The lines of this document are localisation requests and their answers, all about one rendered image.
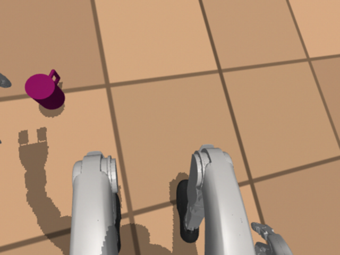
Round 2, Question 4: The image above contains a right robot foot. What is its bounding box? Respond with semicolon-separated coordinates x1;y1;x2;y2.
176;180;199;243

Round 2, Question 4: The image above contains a left robot hand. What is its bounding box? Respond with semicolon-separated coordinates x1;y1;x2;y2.
0;73;12;143

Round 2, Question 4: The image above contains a right robot hand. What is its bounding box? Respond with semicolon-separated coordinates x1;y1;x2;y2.
251;222;293;255

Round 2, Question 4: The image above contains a mug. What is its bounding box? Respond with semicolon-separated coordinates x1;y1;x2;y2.
25;70;65;109

